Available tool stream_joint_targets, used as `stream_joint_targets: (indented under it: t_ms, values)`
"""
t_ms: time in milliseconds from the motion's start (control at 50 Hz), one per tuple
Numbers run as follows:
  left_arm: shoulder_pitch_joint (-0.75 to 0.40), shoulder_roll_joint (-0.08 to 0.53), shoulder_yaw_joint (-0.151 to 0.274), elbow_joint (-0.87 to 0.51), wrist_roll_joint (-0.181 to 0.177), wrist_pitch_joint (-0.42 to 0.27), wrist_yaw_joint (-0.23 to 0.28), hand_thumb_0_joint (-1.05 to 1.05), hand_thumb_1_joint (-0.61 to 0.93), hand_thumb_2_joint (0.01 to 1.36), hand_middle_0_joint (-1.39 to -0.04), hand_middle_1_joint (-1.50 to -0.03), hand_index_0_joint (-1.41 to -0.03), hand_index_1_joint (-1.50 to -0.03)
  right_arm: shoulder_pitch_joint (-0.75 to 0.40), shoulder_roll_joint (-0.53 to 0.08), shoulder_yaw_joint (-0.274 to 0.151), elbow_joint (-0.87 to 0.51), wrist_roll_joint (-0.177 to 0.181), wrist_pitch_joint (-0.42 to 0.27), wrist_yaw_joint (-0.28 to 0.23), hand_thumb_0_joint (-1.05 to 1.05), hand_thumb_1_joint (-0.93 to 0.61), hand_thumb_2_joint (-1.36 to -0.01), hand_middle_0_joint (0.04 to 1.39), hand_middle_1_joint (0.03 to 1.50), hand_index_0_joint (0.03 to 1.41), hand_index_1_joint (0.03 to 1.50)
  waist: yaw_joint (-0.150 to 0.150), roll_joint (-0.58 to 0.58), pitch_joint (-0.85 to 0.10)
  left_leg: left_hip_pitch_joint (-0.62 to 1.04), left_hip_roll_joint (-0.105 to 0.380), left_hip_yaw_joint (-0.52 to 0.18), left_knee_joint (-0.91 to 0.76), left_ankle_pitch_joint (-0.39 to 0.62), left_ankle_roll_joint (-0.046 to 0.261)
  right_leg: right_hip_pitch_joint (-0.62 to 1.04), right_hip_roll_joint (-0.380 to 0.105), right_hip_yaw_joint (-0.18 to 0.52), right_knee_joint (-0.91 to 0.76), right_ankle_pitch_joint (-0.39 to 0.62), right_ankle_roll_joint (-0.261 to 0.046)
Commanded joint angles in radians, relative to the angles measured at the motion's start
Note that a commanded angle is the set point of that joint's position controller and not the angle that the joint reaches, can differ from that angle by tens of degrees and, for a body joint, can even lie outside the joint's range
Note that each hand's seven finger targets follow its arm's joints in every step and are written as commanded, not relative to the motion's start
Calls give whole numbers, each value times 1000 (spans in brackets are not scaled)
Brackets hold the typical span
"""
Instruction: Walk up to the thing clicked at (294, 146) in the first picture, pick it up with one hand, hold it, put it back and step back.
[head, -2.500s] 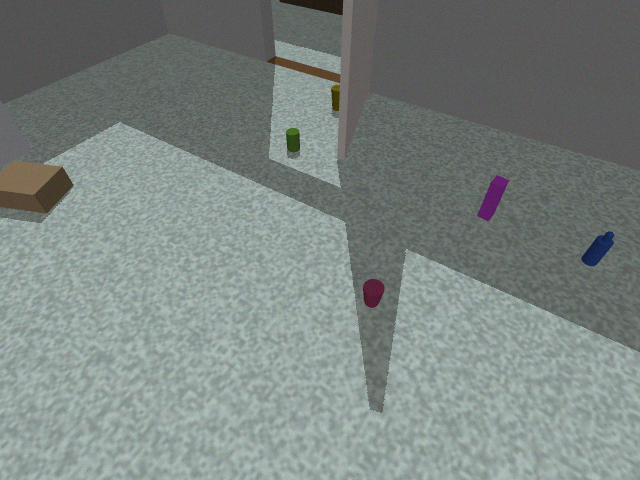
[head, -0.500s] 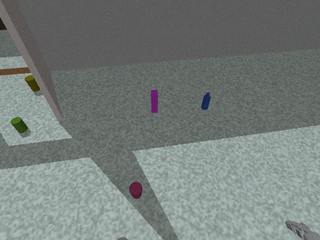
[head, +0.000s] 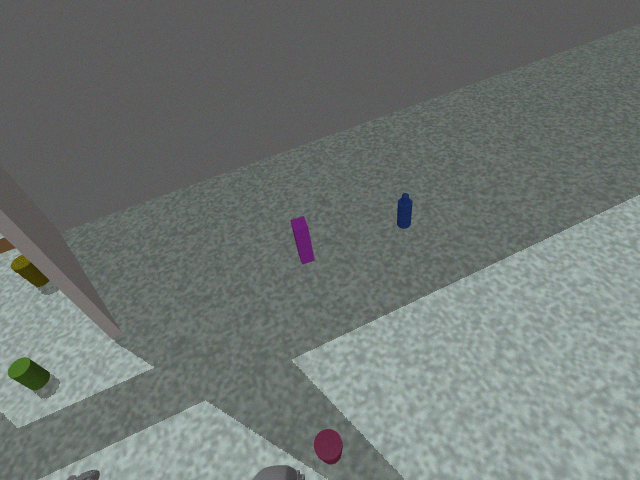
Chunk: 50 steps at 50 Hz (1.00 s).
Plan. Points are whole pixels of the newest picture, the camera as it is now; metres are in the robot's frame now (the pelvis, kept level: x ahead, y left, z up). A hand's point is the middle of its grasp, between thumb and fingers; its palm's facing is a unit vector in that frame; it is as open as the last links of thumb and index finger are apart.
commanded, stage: walk up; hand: left
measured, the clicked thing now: (29, 374) +0.68 +1.06 -0.70
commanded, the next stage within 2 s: none
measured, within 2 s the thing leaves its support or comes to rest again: neither
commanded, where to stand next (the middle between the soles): +0.23 +1.09 m, yaw -36 degrees
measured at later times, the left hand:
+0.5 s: hand out of the picture +0.24 +0.52 -0.14, palm faces -0.26 -0.82 -0.51, open 7.3 cm
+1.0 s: hand out of the picture +0.32 +0.76 -0.13, palm faces -0.27 -0.71 -0.65, open 7.3 cm
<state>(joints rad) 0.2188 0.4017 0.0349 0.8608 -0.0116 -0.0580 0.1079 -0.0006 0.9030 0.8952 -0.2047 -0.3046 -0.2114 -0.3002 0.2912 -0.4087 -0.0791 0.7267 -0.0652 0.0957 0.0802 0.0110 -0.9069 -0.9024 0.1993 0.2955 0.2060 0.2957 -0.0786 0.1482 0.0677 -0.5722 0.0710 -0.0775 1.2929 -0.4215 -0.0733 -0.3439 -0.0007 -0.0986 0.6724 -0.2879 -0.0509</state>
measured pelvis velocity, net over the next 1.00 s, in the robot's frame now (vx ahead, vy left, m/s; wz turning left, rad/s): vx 0.16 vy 0.46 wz -0.30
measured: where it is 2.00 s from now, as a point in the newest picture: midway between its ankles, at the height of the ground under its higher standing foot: outside the picture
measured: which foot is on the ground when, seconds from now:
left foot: up 0.00-0.22, down 0.24-0.62, up 0.64-0.96, down 0.98-1.00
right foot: down 0.00-0.26, up 0.28-0.60, down 0.62-1.00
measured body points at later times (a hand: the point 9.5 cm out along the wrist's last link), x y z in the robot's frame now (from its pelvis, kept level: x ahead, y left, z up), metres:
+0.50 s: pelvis +0.10 +0.24 +0.00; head +0.17 +0.23 +0.45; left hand +0.25 +0.56 -0.10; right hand +0.10 -0.09 -0.10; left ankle +0.11 +0.32 -0.72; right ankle +0.14 +0.13 -0.66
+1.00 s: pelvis +0.16 +0.46 -0.04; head +0.19 +0.41 +0.41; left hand +0.33 +0.80 -0.09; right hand +0.18 +0.08 -0.14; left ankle +0.21 +0.62 -0.72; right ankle +0.19 +0.19 -0.71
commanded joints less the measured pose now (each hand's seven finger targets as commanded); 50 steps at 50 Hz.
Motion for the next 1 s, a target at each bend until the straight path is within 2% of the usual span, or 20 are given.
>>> stream_joint_targets:
  t_ms: [0,160,220,240,260,280,300,360,460,520,560,580,600,640,660,720,780,920,960,980]
  values:
    - [38,347,125,-49,25,-32,10,0,900,900,-200,-300,-200,-300,32,-234,-78,-84,-2,-13,22,0,-900,-900,200,300,200,300,9,-222,26,-41,66,-22,-74,156,27,-100,-203,266,-351,-157,-123]
    - [81,433,161,-63,62,-34,6,0,900,900,-200,-300,-200,-300,-132,-246,-92,-121,0,-22,45,0,-900,-900,200,300,200,300,46,-353,-5,116,75,42,-379,56,56,-170,-186,256,-230,-137,-127]
    - [-14,369,136,-93,56,-22,6,0,900,900,-200,-300,-200,-300,115,-259,-127,-44,-12,-39,25,0,-900,-900,200,300,200,300,-122,-206,-114,440,-18,93,-680,5,88,-280,-147,191,130,42,-72]
    - [52,239,97,-83,48,-15,9,0,900,900,-200,-300,-200,-300,159,-307,-143,-40,-29,-52,11,0,-900,-900,200,300,200,300,-152,76,-114,490,44,-33,-850,-49,74,-369,-16,103,416,-111,-23]
    - [79,165,69,-111,31,-11,19,0,900,900,-200,-300,-200,-300,102,-392,-147,-60,-34,-68,-1,0,-900,-900,200,300,200,300,-93,337,-65,484,239,-340,-943,226,59,-582,134,107,620,-397,0]
    - [103,213,71,-87,19,-11,50,0,900,900,-200,-300,-200,-300,22,-452,-159,-71,-6,-75,-19,0,-900,-900,200,300,200,300,-52,381,-119,500,298,-488,-984,225,150,-584,51,205,694,-346,-42]
    - [92,271,67,-63,19,-14,52,0,900,900,-200,-300,-200,-300,-35,-413,-155,-93,4,-68,-25,0,-900,-900,200,300,200,300,-32,302,-94,410,295,-470,-981,169,187,-537,-6,203,681,-276,-38]
    - [182,327,99,12,-15,-8,26,0,900,900,-200,-300,-200,-300,-87,-260,-104,-129,-13,-70,-38,0,-900,-900,200,300,200,300,11,131,-117,530,146,-86,-726,608,172,-481,-28,166,543,-141,4]
    - [185,260,80,-21,-8,7,13,0,900,900,-200,-300,-200,-300,-63,-213,-92,-167,-22,-59,-40,0,-900,-900,200,300,200,300,-5,90,-120,488,166,-13,-737,721,250,-316,-25,45,322,-108,29]
    - [264,249,85,-25,-2,8,11,0,900,900,-200,-300,-200,-300,-135,-212,-88,-212,-22,-48,-39,0,-900,-900,200,300,200,300,57,60,-96,275,182,7,-712,610,241,-69,-69,46,149,1,-8]
    - [402,271,114,12,9,7,21,0,900,900,-200,-300,-200,-300,-189,-201,-83,-243,-19,-41,-30,0,-900,-900,200,300,200,300,149,-44,-122,72,77,122,-507,586,141,251,-33,25,-50,186,-41]
    - [463,321,136,16,23,5,29,0,900,900,-200,-300,-200,-300,-162,-174,-73,-249,-11,-45,-29,0,-900,-900,200,300,200,300,186,-148,-159,-42,24,155,-334,477,83,398,-77,111,-124,191,-76]
    - [455,372,151,-11,39,1,36,0,900,900,-200,-300,-200,-300,-76,-136,-61,-244,-2,-41,-29,0,-900,-900,200,300,200,300,167,-361,-195,-265,-58,115,-124,-154,44,525,-316,474,-179,200,-168]
    - [259,377,142,-118,30,-3,47,0,900,900,-200,-300,-200,-300,12,-252,-100,-219,-10,-9,-44,0,-900,-900,200,300,200,300,90,-207,-151,-234,-11,-89,173,-187,-3,259,-541,800,-300,-24,-349]
    - [188,370,135,-141,19,-13,52,0,900,900,-200,-300,-200,-300,-23,-273,-108,-205,-18,-1,-47,0,-900,-900,200,300,200,300,83,-155,-81,-219,33,-120,219,-150,9,111,-546,799,-347,-127,-354]
    - [105,342,127,-153,32,-24,37,0,900,900,-200,-300,-200,-300,-44,-277,-108,-163,-13,-6,-13,0,-900,-900,200,300,200,300,33,-155,-11,-69,22,-84,131,-7,67,-126,-340,480,-304,-220,-204]
    - [67,367,144,-149,54,-25,19,0,900,900,-200,-300,-200,-300,-1,-243,-100,-143,-15,1,14,0,-900,-900,200,300,200,300,19,-250,-22,10,22,-21,23,39,76,-202,-230,309,-245,-249,-144]
    - [126,438,168,-129,67,-19,3,0,900,900,-200,-300,-200,-300,-33,-238,-101,-148,-2,-7,16,0,-900,-900,200,300,200,300,77,-347,-86,111,6,91,-350,-117,90,-152,-235,321,-141,-141,-152]
    - [68,400,147,-142,59,-10,3,0,900,900,-200,-300,-200,-300,121,-248,-118,-99,-11,-21,5,0,-900,-900,200,300,200,300,-24,-259,-139,332,-30,105,-583,-34,110,-266,-187,255,50,-96,-89]
    - [59,307,118,-143,51,-3,13,0,900,900,-200,-300,-200,-300,207,-284,-133,-82,-33,-32,-6,0,-900,-900,200,300,200,300,-96,-49,-113,389,-5,-17,-765,-83,102,-393,-53,170,334,-131,-30]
